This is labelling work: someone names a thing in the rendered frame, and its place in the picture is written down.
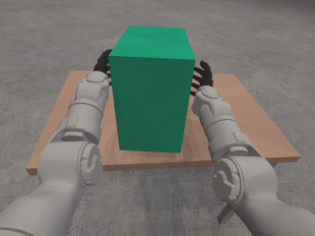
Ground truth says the robot left upper arm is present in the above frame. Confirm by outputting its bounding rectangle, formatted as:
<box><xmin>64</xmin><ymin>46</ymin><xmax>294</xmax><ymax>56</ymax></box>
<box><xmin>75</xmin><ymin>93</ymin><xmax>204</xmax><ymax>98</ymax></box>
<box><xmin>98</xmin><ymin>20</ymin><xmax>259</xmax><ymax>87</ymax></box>
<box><xmin>0</xmin><ymin>141</ymin><xmax>103</xmax><ymax>236</ymax></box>

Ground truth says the left robot hand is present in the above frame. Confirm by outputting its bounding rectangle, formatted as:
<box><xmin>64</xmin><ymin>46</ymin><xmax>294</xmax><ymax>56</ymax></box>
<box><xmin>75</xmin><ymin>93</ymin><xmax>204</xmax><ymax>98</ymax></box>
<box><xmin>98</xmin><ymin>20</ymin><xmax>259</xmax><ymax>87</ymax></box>
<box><xmin>94</xmin><ymin>49</ymin><xmax>112</xmax><ymax>86</ymax></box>

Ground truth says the left robot forearm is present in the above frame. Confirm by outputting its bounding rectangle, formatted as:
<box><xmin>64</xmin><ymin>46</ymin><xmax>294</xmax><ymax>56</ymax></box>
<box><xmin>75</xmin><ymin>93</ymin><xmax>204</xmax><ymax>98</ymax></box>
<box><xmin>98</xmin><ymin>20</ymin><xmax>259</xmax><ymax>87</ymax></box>
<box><xmin>37</xmin><ymin>71</ymin><xmax>109</xmax><ymax>180</ymax></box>

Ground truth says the table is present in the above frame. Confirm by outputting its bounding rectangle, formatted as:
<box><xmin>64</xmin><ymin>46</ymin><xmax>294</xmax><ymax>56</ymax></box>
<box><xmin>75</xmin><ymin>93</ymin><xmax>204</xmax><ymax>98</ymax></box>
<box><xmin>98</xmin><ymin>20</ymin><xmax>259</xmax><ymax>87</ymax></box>
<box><xmin>26</xmin><ymin>70</ymin><xmax>301</xmax><ymax>224</ymax></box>

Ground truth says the right robot forearm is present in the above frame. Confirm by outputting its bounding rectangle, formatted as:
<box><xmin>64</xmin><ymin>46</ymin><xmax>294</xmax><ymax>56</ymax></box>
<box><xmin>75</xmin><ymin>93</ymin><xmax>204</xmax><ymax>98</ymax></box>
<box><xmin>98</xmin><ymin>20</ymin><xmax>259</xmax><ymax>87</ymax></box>
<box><xmin>191</xmin><ymin>86</ymin><xmax>278</xmax><ymax>181</ymax></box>

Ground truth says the carton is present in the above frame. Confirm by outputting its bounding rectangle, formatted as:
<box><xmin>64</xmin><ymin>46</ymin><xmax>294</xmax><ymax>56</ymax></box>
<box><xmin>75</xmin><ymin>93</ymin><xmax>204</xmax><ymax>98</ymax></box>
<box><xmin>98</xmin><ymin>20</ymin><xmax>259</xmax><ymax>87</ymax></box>
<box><xmin>108</xmin><ymin>26</ymin><xmax>196</xmax><ymax>153</ymax></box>

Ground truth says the right robot hand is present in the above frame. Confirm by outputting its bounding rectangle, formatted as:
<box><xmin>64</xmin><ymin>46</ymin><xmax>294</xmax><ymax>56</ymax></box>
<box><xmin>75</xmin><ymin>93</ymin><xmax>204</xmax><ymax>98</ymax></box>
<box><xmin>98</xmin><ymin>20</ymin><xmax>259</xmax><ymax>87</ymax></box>
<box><xmin>190</xmin><ymin>60</ymin><xmax>214</xmax><ymax>96</ymax></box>

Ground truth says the robot right upper arm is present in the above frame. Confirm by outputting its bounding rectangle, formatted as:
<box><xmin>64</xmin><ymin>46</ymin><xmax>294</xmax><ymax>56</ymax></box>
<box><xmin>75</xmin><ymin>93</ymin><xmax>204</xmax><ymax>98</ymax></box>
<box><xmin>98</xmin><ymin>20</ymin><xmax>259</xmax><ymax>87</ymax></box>
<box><xmin>212</xmin><ymin>155</ymin><xmax>315</xmax><ymax>236</ymax></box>

